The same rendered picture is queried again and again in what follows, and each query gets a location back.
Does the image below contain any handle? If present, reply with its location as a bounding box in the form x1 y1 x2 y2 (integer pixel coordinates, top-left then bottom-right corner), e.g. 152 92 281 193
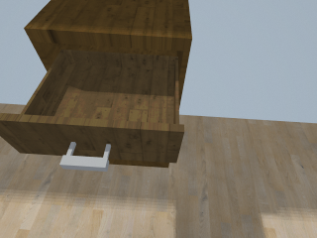
59 142 111 172

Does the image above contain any drawer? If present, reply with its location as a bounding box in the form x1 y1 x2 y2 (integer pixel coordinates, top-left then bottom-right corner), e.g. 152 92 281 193
0 49 184 164

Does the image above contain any cabinet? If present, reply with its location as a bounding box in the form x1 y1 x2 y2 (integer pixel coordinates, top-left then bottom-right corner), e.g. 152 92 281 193
24 0 192 168

